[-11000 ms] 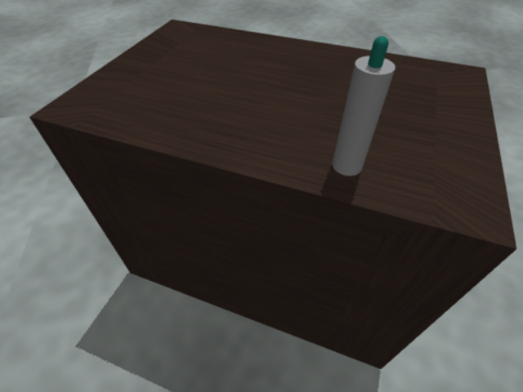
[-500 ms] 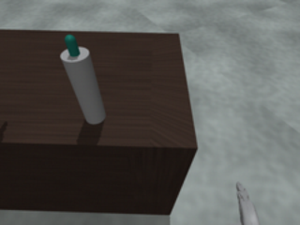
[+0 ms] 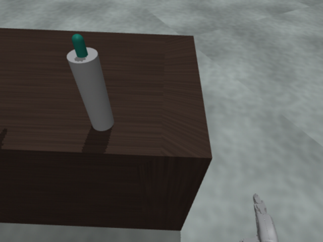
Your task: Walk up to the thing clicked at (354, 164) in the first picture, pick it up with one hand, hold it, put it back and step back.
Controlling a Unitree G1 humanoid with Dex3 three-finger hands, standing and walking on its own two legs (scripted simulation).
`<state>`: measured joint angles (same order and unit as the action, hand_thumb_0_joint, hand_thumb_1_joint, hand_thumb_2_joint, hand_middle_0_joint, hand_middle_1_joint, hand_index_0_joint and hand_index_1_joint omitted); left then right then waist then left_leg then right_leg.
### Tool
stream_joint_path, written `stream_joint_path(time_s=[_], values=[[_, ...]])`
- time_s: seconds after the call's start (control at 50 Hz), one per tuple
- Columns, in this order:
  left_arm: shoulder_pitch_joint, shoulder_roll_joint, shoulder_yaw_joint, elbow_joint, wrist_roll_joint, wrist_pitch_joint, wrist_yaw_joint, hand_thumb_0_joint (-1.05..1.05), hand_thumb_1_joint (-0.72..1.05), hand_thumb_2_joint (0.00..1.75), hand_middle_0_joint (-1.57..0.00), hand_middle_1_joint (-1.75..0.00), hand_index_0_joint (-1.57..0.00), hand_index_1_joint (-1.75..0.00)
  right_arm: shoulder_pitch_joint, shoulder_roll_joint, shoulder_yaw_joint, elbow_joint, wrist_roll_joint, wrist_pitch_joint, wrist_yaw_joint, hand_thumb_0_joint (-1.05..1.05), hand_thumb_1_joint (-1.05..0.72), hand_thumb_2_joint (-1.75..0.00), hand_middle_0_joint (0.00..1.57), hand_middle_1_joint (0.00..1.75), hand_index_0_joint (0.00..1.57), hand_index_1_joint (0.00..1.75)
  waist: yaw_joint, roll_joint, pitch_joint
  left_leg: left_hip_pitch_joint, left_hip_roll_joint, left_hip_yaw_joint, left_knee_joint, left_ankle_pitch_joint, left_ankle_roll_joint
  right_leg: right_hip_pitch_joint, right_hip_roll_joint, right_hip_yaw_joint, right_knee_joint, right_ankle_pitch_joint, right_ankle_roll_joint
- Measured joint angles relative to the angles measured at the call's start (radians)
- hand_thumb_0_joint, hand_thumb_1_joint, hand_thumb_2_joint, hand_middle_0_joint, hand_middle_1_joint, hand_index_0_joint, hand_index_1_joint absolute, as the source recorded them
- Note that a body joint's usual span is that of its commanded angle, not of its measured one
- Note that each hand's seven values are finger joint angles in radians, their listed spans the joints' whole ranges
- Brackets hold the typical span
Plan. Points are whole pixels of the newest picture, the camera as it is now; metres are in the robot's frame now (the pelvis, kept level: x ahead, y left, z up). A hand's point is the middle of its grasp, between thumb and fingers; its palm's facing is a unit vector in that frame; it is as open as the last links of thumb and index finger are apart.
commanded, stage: approach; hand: left
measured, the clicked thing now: (92, 87) +0.44 +0.16 +0.17
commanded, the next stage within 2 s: close in in 0.44 s
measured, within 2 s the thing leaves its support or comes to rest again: neither
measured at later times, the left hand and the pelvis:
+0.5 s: hand (51, 103) +0.42 +0.27 +0.13, palm faces -0.03 -1.00 +0.05, open 17.6 cm; pelvis +0.00 +0.00 -0.01, yaw +0 degrees
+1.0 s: hand (86, 100) +0.45 +0.19 +0.12, palm faces +0.05 -1.00 +0.03, open 17.4 cm; pelvis +0.00 +0.00 -0.02, yaw -2 degrees
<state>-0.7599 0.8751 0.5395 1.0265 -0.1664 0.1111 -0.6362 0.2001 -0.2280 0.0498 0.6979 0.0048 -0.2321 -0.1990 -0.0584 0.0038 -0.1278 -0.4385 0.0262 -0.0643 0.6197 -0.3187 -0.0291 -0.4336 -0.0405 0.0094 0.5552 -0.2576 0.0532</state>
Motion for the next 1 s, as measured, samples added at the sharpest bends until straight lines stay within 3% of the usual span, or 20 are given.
stream_joint_path(time_s=[0.16,0.26,0.36,0.52,0.68,0.84,1.0], values=[[0.004,0.004,0.018,0.011,0.002,-0.018,0.004,-0.02,-0.59,0.03,-0.05,-0.05,-0.05,-0.05,0.021,-0.011,-0.004,-0.044,0.005,0.002,0.001,-0.01,0.52,-0.05,0.05,0.05,0.06,0.05,-0.006,0.006,0.003,-0.005,-0.002,0.006,0.004,-0.002,0.004,-0.008,-0.002,0.006,0.004,-0.001,0.004],[-0.002,-0.019,-0.025,0.030,-0.013,-0.042,0.013,-0.02,-0.59,0.04,-0.06,-0.06,-0.05,-0.07,0.021,0.003,0.012,-0.033,0.006,0.003,0.010,-0.01,0.53,-0.05,0.05,0.05,0.06,0.05,0.001,-0.004,0.001,-0.022,-0.004,0.005,0.015,-0.005,0.003,-0.026,-0.003,0.006,0.019,-0.006,0.003],[0.016,-0.105,-0.071,0.018,-0.021,-0.077,0.046,-0.02,-0.57,0.05,-0.06,-0.06,-0.05,-0.07,0.014,0.014,0.013,-0.062,-0.002,-0.008,0.024,-0.01,0.54,-0.04,0.05,0.05,0.06,0.05,0.002,-0.002,0.010,-0.050,-0.007,0.002,0.033,-0.009,0.003,-0.052,-0.005,0.004,0.038,-0.011,0.003],[0.052,-0.276,-0.111,-0.038,-0.035,-0.176,0.147,-0.02,-0.57,0.04,-0.05,-0.06,-0.05,-0.06,0.033,0.005,-0.005,-0.137,-0.007,-0.008,0.062,-0.01,0.55,-0.04,0.06,0.05,0.06,0.05,-0.036,-0.010,0.012,-0.093,-0.002,0.008,0.081,-0.032,0.002,-0.101,0.001,0.012,0.089,-0.033,0.005],[0.060,-0.365,-0.109,-0.092,-0.020,-0.259,0.282,-0.02,-0.55,0.04,-0.04,-0.05,-0.05,-0.04,0.073,-0.016,-0.048,-0.259,-0.006,0.049,0.119,-0.01,0.54,-0.04,0.05,0.05,0.06,0.05,-0.070,-0.017,0.039,-0.158,0.015,0.026,0.156,-0.068,-0.003,-0.176,0.020,0.034,0.160,-0.056,0.002],[0.086,-0.440,-0.145,-0.190,0.001,-0.263,0.409,-0.02,-0.54,0.05,-0.03,-0.05,-0.05,-0.03,0.111,-0.023,-0.093,-0.317,-0.009,0.098,0.154,-0.01,0.53,-0.05,0.05,0.05,0.06,0.05,-0.055,0.005,0.012,-0.178,0.022,0.027,0.200,-0.098,-0.005,-0.198,0.027,0.035,0.203,-0.083,0.002],[0.088,-0.473,-0.175,-0.202,-0.005,-0.231,0.440,-0.02,-0.50,0.05,-0.02,-0.03,-0.04,-0.01,0.104,-0.015,-0.114,-0.338,0.006,0.125,0.172,-0.01,0.54,-0.05,0.05,0.05,0.06,0.05,-0.028,0.019,-0.002,-0.158,0.015,0.026,0.210,-0.105,-0.005,-0.185,0.021,0.035,0.230,-0.100,0.000]])
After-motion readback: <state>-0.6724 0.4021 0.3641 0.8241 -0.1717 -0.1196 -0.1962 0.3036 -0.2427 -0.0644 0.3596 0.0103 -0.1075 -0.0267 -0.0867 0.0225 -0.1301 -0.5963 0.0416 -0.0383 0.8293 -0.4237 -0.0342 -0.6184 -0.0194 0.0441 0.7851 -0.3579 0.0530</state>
